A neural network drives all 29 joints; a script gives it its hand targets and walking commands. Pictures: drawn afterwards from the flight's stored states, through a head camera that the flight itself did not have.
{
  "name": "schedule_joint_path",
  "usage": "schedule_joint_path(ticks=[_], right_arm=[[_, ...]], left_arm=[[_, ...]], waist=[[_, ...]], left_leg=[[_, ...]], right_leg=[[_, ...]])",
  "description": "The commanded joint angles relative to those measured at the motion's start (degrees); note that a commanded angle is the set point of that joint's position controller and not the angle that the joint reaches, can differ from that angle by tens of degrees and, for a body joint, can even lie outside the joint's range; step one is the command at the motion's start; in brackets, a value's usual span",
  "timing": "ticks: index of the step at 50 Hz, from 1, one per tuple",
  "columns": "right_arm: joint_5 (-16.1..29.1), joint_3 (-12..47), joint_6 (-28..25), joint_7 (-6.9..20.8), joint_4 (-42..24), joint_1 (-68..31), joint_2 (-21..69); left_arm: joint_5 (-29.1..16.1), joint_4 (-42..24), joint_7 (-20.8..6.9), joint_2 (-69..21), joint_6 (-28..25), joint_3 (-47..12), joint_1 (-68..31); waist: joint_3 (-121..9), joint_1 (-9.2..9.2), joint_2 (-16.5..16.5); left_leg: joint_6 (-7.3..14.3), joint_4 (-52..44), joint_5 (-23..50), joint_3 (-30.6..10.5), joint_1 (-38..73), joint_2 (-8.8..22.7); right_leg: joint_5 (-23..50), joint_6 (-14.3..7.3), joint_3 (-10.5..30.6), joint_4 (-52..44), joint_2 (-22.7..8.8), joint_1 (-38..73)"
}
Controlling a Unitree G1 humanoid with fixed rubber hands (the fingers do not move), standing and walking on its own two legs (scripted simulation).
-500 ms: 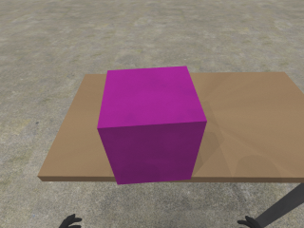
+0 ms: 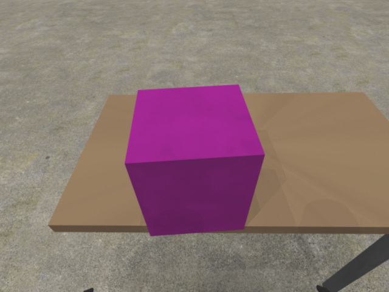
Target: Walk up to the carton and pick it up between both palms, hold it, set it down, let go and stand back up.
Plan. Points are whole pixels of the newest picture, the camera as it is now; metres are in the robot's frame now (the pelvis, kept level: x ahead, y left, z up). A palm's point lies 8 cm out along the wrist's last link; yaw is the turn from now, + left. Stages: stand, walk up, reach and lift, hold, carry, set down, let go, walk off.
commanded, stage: stand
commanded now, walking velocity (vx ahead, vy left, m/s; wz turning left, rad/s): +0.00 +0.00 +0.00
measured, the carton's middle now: (193, 162) +0.39 +0.03 +0.08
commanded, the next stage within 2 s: walk up in 0.96 s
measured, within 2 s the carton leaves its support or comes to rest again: neither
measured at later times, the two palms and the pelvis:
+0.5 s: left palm out of the picture +0.08 +0.28 -0.11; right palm out of the picture +0.10 -0.25 -0.11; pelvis -0.01 +0.00 +0.00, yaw +0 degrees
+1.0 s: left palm out of the picture +0.05 +0.28 -0.11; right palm out of the picture +0.08 -0.26 -0.12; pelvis -0.03 +0.00 +0.00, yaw +0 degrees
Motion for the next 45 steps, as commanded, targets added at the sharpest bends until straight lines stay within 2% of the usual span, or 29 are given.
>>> schedule_joint_path(ticks=[1,2,3,4,5,6,8,9,10,12,14,16,18,19,20,21,23,24,26,28,29,34,35,36,37,39,40,42,45], right_arm=[[-1.5,-3.4,-1.9,-0.7,-2.0,-3.2,-16.4],[-1.5,-3.3,-1.9,-0.6,-1.8,-3.3,-15.8],[-1.6,-3.1,-1.7,-0.5,-1.4,-4.4,-15.3],[-1.5,-2.9,-1.6,-0.7,-1.0,-3.8,-15.1],[-1.3,-3.0,-1.8,-0.6,-0.7,-4.1,-15.5],[-1.8,-2.9,-1.8,-0.4,-0.9,-5.1,-14.9],[-1.4,-2.7,-1.8,-0.4,-0.2,-3.9,-14.9],[-1.3,-3.1,-1.8,-0.3,0.3,-5.1,-15.6],[-1.2,-2.8,-1.7,-0.4,0.2,-4.4,-15.1],[-1.4,-2.7,-1.4,-0.6,1.1,-3.5,-15.4],[-1.8,-2.8,-1.2,-0.6,1.3,-5.4,-15.6],[-1.4,-2.8,-1.3,-0.4,2.0,-4.4,-15.4],[-1.6,-2.9,-1.1,-0.5,2.5,-5.6,-15.4],[-1.3,-2.8,-0.9,-0.5,2.8,-5.4,-15.9],[-1.0,-2.9,-1.0,-0.5,2.7,-5.8,-16.0],[-1.3,-2.8,-1.2,-0.7,3.9,-4.7,-15.1],[-1.5,-2.7,-1.2,-0.6,4.3,-5.2,-16.3],[-1.1,-2.4,-1.2,-0.6,4.4,-5.2,-15.4],[-1.1,-2.5,-1.0,-0.4,5.1,-5.7,-16.1],[-1.5,-2.7,-1.1,-0.6,5.1,-6.3,-16.5],[-1.3,-2.7,-1.1,-0.7,5.3,-7.1,-16.0],[-1.6,-1.9,-1.3,-0.4,6.6,-5.5,-15.3],[-1.3,-2.1,-1.2,-0.5,7.2,-5.6,-15.5],[-1.3,-2.0,-1.2,-0.5,6.8,-7.1,-15.4],[-1.4,-1.9,-1.2,-0.2,7.0,-5.4,-15.2],[-1.5,-2.0,-1.2,-0.3,7.2,-6.3,-16.0],[-1.5,-2.1,-1.1,-0.4,7.1,-6.9,-15.9],[-1.9,-1.7,-1.1,-0.5,6.8,-7.4,-15.0],[-1.4,-2.0,-1.0,-0.4,7.8,-6.0,-16.1]], left_arm=[[1.3,-1.1,0.8,13.2,-1.9,2.6,-3.0],[1.2,-1.3,0.7,12.8,-1.8,2.6,-4.0],[1.1,-1.2,0.9,13.4,-1.8,2.8,-4.0],[1.4,-0.8,0.9,13.8,-1.7,2.9,-4.7],[1.3,-0.4,1.0,13.4,-2.0,2.9,-4.0],[1.4,-0.2,0.9,13.2,-2.2,2.8,-3.7],[1.4,0.2,1.0,13.5,-1.9,2.5,-4.6],[1.1,0.7,0.8,13.0,-2.0,2.5,-3.5],[1.5,0.6,1.0,12.5,-2.0,2.5,-4.0],[1.2,0.7,0.9,12.6,-2.1,2.3,-4.9],[1.3,1.2,1.1,12.4,-2.2,2.5,-4.9],[1.4,1.5,1.0,12.6,-2.1,2.1,-4.1],[1.6,2.4,1.1,12.9,-2.1,2.4,-4.0],[1.3,2.3,1.3,13.7,-2.0,2.5,-3.9],[1.5,2.2,1.2,12.7,-1.9,2.2,-4.8],[1.3,2.9,1.3,12.7,-1.9,2.2,-5.1],[1.0,3.6,1.1,12.7,-1.6,2.2,-3.7],[1.0,3.8,0.9,13.1,-1.7,2.1,-4.1],[1.2,4.6,0.9,13.5,-1.8,2.2,-4.2],[1.0,4.6,1.0,12.5,-1.5,2.0,-4.0],[1.5,5.0,1.1,12.4,-1.5,1.9,-6.1],[1.3,6.0,1.0,13.1,-1.5,2.3,-4.9],[1.1,6.5,0.9,13.6,-1.6,2.3,-5.0],[0.9,6.4,0.8,13.0,-1.6,2.1,-4.9],[1.2,7.0,1.1,13.2,-1.7,2.0,-4.9],[1.1,6.9,0.8,12.2,-1.3,2.1,-5.1],[1.4,6.9,0.8,13.5,-1.2,2.4,-6.3],[1.3,7.3,0.6,12.7,-1.3,2.0,-5.5],[1.6,7.3,0.7,12.7,-1.6,2.0,-5.8]], waist=[[-2.9,-0.60,0.3],[-2.1,-0.64,-0.7],[-2.4,0.01,1.0],[-2.8,-0.50,0.2],[-2.8,0.05,-1.3],[-2.3,0.16,-0.7],[-3.0,-0.94,0.0],[-2.2,-0.03,0.0],[-2.0,-0.60,-1.4],[-2.7,-0.84,1.0],[-1.8,-0.36,-1.2],[-2.1,-0.34,0.2],[-1.6,-0.15,1.3],[-1.4,-0.22,-1.0],[-1.3,-0.27,-1.7],[-1.8,-1.02,-0.3],[-0.5,-0.41,1.6],[-0.3,-0.41,-0.1],[0.1,-0.27,-0.7],[-0.6,0.18,0.9],[1.0,-0.50,0.0],[0.6,-0.51,1.1],[0.1,-0.24,0.0],[1.0,-0.09,0.8],[1.6,-0.66,-0.8],[2.6,-0.30,1.0],[2.7,-0.51,-0.8],[3.8,0.04,2.3],[3.9,-0.17,-0.8]], left_leg=[[3.8,-6.6,17.0,-5.0,3.3,4.9],[4.0,-7.1,16.3,-4.8,2.6,4.9],[4.0,-7.1,17.6,-4.9,2.6,4.8],[3.7,-7.3,17.7,-4.6,2.6,4.8],[3.8,-7.2,17.9,-5.0,2.0,4.9],[3.8,-7.1,16.4,-4.5,2.9,4.6],[3.8,-7.4,16.3,-4.5,2.9,4.7],[3.9,-6.9,17.8,-4.6,3.1,4.9],[3.7,-7.1,17.4,-4.9,3.3,4.9],[3.4,-7.3,18.0,-4.3,4.8,5.1],[4.0,-8.5,16.4,-5.2,3.6,5.3],[3.4,-8.4,15.9,-4.9,3.7,4.6],[3.4,-9.3,16.2,-5.4,3.8,5.0],[3.3,-8.9,16.6,-5.1,2.9,5.1],[2.9,-8.7,16.0,-5.1,3.6,4.7],[3.3,-8.9,16.5,-5.0,4.5,5.0],[3.1,-10.0,14.8,-5.5,3.5,5.1],[3.4,-9.7,14.8,-5.8,4.1,5.1],[3.1,-10.3,14.0,-5.6,3.8,5.1],[3.5,-11.4,12.7,-6.2,3.5,5.4],[3.3,-11.1,11.6,-6.3,2.7,5.4],[3.1,-12.1,11.6,-6.4,3.5,5.4],[3.1,-11.6,11.8,-6.1,3.2,5.1],[3.3,-12.2,11.6,-6.4,3.1,4.9],[3.4,-12.2,10.1,-6.7,2.6,5.2],[3.3,-12.8,8.4,-7.1,2.1,5.7],[3.2,-13.6,7.7,-6.9,0.8,5.4],[3.4,-14.2,6.1,-7.3,0.5,5.5],[2.9,-14.5,5.2,-7.0,0.8,4.7]], right_leg=[[18.4,-4.2,5.7,-9.2,-6.1,2.1],[17.9,-3.9,5.4,-9.7,-6.1,1.9],[18.4,-4.1,5.4,-9.8,-6.2,2.1],[18.7,-4.0,5.2,-8.9,-6.3,2.8],[19.0,-4.2,5.2,-9.1,-5.9,3.0],[18.3,-4.2,6.3,-10.0,-6.8,2.0],[19.2,-4.1,6.0,-9.6,-6.6,3.1],[19.8,-4.1,6.0,-10.0,-6.4,1.9],[20.1,-4.1,6.2,-10.8,-6.6,2.1],[20.4,-4.0,6.9,-11.1,-7.0,2.1],[18.6,-3.8,5.8,-11.4,-6.1,2.6],[18.4,-3.9,7.1,-12.2,-7.1,2.8],[18.1,-3.9,6.4,-11.6,-6.9,2.9],[18.8,-3.6,5.3,-11.7,-6.4,2.5],[18.3,-3.8,6.3,-12.6,-6.8,1.9],[18.1,-3.6,6.4,-12.3,-6.8,1.9],[16.9,-3.7,6.3,-12.3,-6.4,2.0],[15.8,-3.9,7.5,-13.2,-7.1,1.0],[15.5,-3.6,7.4,-14.0,-6.9,1.2],[13.6,-3.3,6.9,-13.7,-6.4,2.0],[12.7,-3.2,7.4,-14.3,-6.6,1.0],[12.4,-3.8,7.9,-14.9,-7.0,1.6],[13.0,-3.7,7.9,-14.9,-6.9,2.0],[12.3,-3.4,7.7,-15.2,-6.5,0.9],[10.8,-3.6,7.9,-15.5,-6.5,1.0],[9.5,-3.4,8.2,-15.5,-6.7,0.3],[9.5,-3.2,7.3,-15.4,-6.3,0.9],[6.6,-3.3,7.9,-15.7,-6.1,0.5],[6.1,-3.5,8.8,-17.2,-6.2,0.5]])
